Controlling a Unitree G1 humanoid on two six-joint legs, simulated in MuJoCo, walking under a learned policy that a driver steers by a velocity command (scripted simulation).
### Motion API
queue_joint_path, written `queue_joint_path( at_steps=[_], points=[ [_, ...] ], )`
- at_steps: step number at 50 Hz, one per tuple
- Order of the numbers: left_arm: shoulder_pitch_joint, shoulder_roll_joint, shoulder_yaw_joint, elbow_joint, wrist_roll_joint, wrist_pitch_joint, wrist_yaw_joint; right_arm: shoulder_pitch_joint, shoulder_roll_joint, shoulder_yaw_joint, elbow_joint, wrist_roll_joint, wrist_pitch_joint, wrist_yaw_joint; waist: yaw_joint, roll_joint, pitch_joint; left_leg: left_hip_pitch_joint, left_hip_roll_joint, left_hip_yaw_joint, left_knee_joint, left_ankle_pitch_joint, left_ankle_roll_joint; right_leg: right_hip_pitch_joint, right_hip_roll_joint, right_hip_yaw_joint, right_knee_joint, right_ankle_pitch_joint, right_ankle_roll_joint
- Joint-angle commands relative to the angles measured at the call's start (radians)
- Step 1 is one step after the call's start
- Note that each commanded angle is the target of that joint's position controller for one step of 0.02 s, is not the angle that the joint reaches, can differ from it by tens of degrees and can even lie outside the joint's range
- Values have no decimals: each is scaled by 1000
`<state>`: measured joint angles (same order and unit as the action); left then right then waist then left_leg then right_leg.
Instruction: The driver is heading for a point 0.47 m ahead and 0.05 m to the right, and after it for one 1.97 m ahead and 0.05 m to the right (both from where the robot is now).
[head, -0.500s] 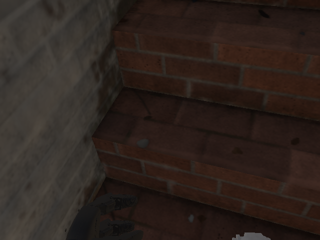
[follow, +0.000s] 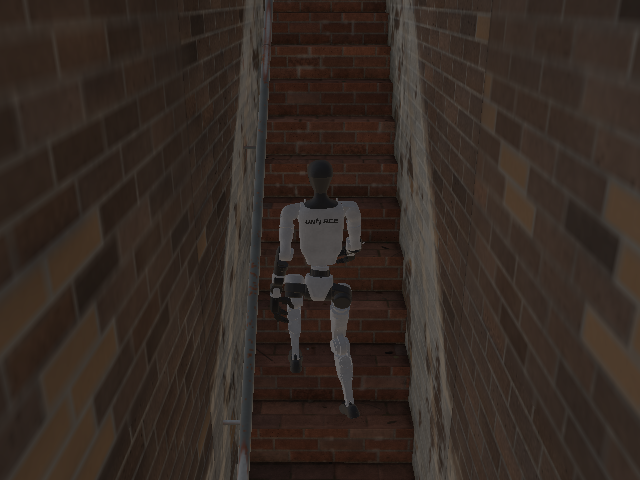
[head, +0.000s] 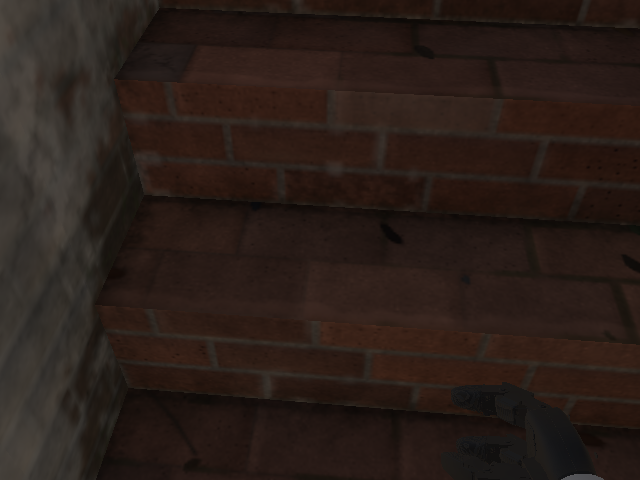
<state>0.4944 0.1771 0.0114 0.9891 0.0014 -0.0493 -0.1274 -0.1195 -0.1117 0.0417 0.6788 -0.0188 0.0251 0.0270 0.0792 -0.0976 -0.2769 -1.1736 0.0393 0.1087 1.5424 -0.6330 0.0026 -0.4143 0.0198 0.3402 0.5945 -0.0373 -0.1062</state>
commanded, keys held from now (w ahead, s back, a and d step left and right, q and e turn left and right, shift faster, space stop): w+e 0.40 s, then w+q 0.60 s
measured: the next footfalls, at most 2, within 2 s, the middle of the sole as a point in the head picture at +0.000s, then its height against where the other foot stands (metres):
right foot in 0.42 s outside the picture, level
left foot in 0.88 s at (387, 475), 0.21 m higher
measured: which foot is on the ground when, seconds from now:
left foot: down 0.00-0.46, up 0.48-0.86, down 0.88-1.00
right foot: down 0.00-0.00, up 0.02-0.40, down 0.42-0.82, up 0.84-1.00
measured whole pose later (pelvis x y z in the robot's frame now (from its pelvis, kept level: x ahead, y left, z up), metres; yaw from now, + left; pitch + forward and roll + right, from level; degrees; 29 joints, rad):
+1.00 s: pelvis +0.33 -0.09 +0.33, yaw -7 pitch +7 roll +1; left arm 0.02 0.30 0.05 0.88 0.05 -0.07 -0.07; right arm 0.35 -0.22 -0.02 1.00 0.00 -0.04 0.08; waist -0.09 -0.03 -0.18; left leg -0.71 -0.19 -0.07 1.02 -0.41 0.10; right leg -0.92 0.09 0.20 1.91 0.02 -0.20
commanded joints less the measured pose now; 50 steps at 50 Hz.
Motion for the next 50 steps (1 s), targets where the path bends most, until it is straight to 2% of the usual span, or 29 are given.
queue_joint_path(
  at_steps=[1, 4, 5, 7, 12, 15, 17, 18, 20, 22, 23, 24, 25, 26, 28, 30, 33, 34, 36, 38, 40, 41, 42, 43, 44, 45, 46, 48, 50],
  points=[
    [-65, -6, 1, -64, 48, -17, -35, 531, -394, -147, 66, -93, 8, -4, -331, 411, -172, 1016, 313, -970, -959, 76, 397, -648, 99, -12, 809, 130, -48],
    [-219, -16, 1, -6, -15, -12, -6, 441, -176, -96, 219, 26, -8, 62, -178, 103, 171, 752, 311, -815, -974, -164, 328, -947, -31, -127, 1556, 33, -71],
    [-298, -9, -3, -34, -10, -16, 15, 356, -26, -64, 266, 33, -42, 67, -110, 26, 153, 773, 286, -651, -983, -11, 275, -948, -40, -132, 1529, -17, -82],
    [-335, -21, -13, -64, -25, 7, 52, 201, 109, -27, 314, 20, -94, 49, -14, 26, 123, 735, 245, -409, -1020, 196, 171, -892, -101, -118, 1418, -156, -76],
    [-370, 69, -12, -108, -34, 32, 21, 120, -121, -65, 254, -43, -116, 27, 39, 88, 154, 510, 185, 4, -1257, 344, 67, -516, -139, -325, 1196, -107, -48],
    [-302, 174, 32, -54, 24, 50, -5, 61, -219, -62, 175, -38, -151, 6, 54, 88, 150, 512, 155, 144, -1306, 371, 43, -176, -152, -361, 898, 53, -7],
    [-349, 151, 43, -91, 37, 59, 14, 125, -215, -50, 182, -50, -175, 2, 33, 201, 201, 782, 223, 119, -1320, 438, 93, -138, -153, -343, 596, 15, -32],
    [-441, 127, 35, -136, 39, 58, 18, 183, -247, -72, 183, -20, -174, 7, -28, 163, 241, 995, 233, 93, -1297, 480, 135, -233, -128, -391, 370, -128, -29],
    [-379, 59, 30, -174, 45, 45, 43, 245, -287, -88, 234, -15, -136, 41, 30, 204, 223, 1210, 283, 58, -1165, 825, 187, -106, -91, -452, 64, -171, -54],
    [-114, 152, 84, -41, 52, 29, 78, 467, -182, -77, 299, -73, -79, 118, 4, 39, 183, 1104, 145, 100, -713, 942, 216, 193, 33, -452, -161, -37, -44],
    [9, 233, 99, -9, 36, 18, 79, 690, -35, -74, 338, -105, -71, 124, -118, -193, 85, 810, 82, 56, -478, 470, 125, 464, -116, -198, -16, 480, -173],
    [189, 294, 126, 44, 8, 19, 74, 570, -54, -68, 291, -83, -86, 139, 34, -240, 129, 309, -75, -20, -169, 192, 73, 702, -275, 178, -196, 69, -288],
    [352, 252, 116, 100, 33, 22, 64, 369, -34, -64, 265, -63, -97, 138, 172, -211, 225, -37, -109, -221, 337, 224, 106, 642, -306, 409, -293, -396, -290],
    [322, 187, 99, 139, 70, 27, 55, 219, -41, -64, 204, -17, -118, 104, 170, -223, 299, -293, -127, -263, 725, 221, 173, 562, -327, 376, -274, -524, -269],
    [167, 2, 26, 162, 80, 3, 47, 189, -16, -50, 137, -26, -126, 58, 12, 23, 312, -452, -37, -265, 987, 388, 289, 343, -378, 250, -253, -482, -221],
    [-26, -78, -24, 157, 59, -3, 46, 264, 27, -16, 93, -15, -82, 71, -120, 49, 308, -519, -3, -251, 1219, 393, 339, 151, -390, 131, -307, -401, -195],
    [-244, 44, -18, 139, 143, -52, 43, 112, -75, -33, -84, 14, -21, 67, -256, 230, 280, -236, 81, -151, 672, 455, 346, -150, -291, -274, -445, -317, -78],
    [-296, 110, 1, 94, 136, -64, 41, 37, -142, -55, -139, 43, -1, 55, -256, 160, 291, -58, 94, -109, 442, 480, 340, -330, -231, -380, -539, -299, -69],
    [-306, 249, 3, 42, 98, -41, -7, 32, -173, -57, -114, 59, 21, 75, -266, -22, 197, 440, -21, -7, 358, 560, 220, -515, -260, -402, -694, 425, -188],
    [-153, 382, 50, 93, 45, -31, -24, 245, -177, -59, -54, 48, 45, 115, -281, 34, 41, 298, -126, 122, 110, 457, 160, 45, -294, -495, -372, 1718, -218],
    [-119, 327, 61, 93, 15, -34, -47, 393, -150, -46, -1, 25, 48, 84, -219, -108, -33, 242, -213, 125, -436, 288, 123, 547, -385, -454, -98, 2099, -294],
    [225, 230, 21, 186, 144, -20, -103, 368, -206, -42, 56, 103, 41, 75, -55, -38, -182, 607, -237, -117, -395, 289, 196, 271, -358, -300, 3, 2114, -297],
    [-6, 233, 64, 9, -39, -84, 110, 404, -29, -35, 184, 71, 14, -39, -97, 83, -188, 766, -291, 6, -533, -1, 164, 331, -232, -512, 87, 1410, -163],
    [-95, 190, 31, -38, -63, -86, 193, 437, -44, -28, 260, 75, 13, -76, -120, 170, -107, 822, -284, -72, -591, 120, 181, 87, -205, -479, 156, 959, -141],
    [-182, 106, 3, -76, -19, -67, 221, 449, -79, -43, 299, 52, 10, -96, -147, 247, 6, 817, -204, -322, -762, 151, 235, -105, -108, -428, 460, 239, -94],
    [-292, -14, -39, -164, 48, -41, 203, 413, -144, -57, 266, -13, 0, -113, -142, 270, 121, 729, -102, -651, -917, 111, 355, -312, 38, -295, 1000, 29, -10],
    [-334, 45, 12, -73, 31, -2, 15, 802, -214, -71, 312, -43, -16, 15, -308, 287, 210, 762, 8, -995, -962, -137, 281, -729, 146, 6, 1460, 7, -73],
    [-388, 59, 27, -113, 48, -14, 19, 660, -193, -84, 340, 17, -70, 94, -166, 129, 299, 786, -5, -853, -917, -173, 230, -1041, 130, 33, 1576, -24, -109],
    [-331, 29, 0, -110, 79, -7, 55, 432, -111, -61, 349, 38, -112, 81, -12, 53, 239, 606, -77, -597, -934, -28, 207, -875, 3, -156, 1393, -53, -79]
  ],
)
